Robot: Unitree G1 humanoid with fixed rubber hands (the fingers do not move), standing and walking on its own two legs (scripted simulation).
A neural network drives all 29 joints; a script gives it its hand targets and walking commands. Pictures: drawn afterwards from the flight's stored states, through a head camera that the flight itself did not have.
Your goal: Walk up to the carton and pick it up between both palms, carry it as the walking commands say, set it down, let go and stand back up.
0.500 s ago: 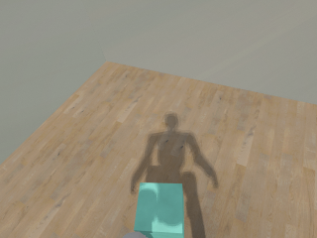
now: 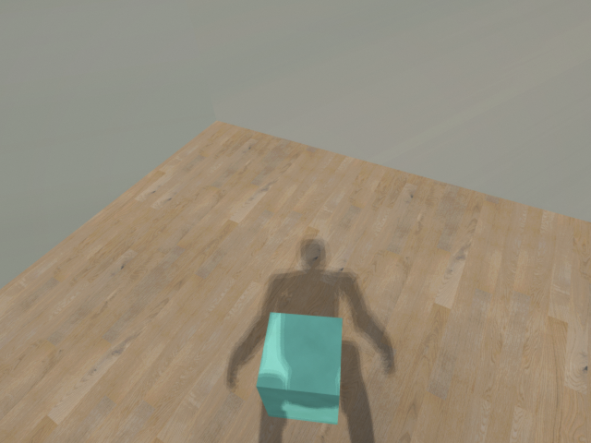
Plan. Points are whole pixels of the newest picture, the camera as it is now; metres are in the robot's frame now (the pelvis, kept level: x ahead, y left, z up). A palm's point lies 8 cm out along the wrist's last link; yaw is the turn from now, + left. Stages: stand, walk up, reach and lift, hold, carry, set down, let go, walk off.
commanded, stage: walk up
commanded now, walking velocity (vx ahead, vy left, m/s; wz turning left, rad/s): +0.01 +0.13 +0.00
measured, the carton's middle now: (304, 368) +0.47 +0.06 -0.63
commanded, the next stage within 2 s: none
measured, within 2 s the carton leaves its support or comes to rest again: neither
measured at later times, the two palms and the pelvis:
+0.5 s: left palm out of the picture -0.04 +0.34 -0.13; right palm out of the picture -0.15 -0.12 -0.11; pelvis -0.09 +0.10 +0.02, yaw +0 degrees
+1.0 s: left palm out of the picture -0.13 +0.29 -0.12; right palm out of the picture -0.03 -0.19 -0.13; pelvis -0.06 +0.06 +0.01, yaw -2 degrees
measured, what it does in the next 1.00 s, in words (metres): steps on the spot: left foot, then right foot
